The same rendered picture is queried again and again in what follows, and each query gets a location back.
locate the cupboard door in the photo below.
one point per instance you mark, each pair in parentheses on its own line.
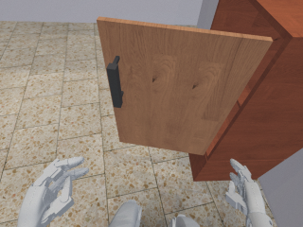
(179,83)

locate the handle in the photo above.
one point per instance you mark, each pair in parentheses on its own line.
(114,82)

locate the right robot forearm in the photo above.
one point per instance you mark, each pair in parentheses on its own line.
(257,219)

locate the robot left thigh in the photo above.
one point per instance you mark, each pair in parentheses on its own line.
(128,215)

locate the robot left hand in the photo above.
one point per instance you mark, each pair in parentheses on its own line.
(39,196)

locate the robot thigh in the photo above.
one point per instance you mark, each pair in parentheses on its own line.
(128,215)
(183,222)

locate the robot right thigh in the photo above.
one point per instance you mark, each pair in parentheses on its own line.
(183,222)

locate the robot right hand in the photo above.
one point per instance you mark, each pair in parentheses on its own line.
(249,200)

